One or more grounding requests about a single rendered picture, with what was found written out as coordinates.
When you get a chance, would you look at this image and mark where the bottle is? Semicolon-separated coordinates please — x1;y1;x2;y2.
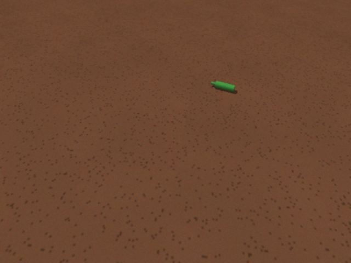
211;81;235;92

